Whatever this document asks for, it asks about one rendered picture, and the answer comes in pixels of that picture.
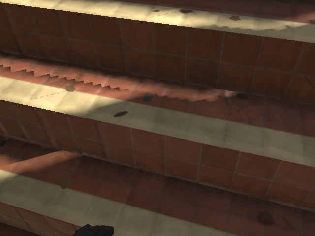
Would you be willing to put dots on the robot left hand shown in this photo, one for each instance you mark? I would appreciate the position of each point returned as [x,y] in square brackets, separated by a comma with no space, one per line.
[98,230]

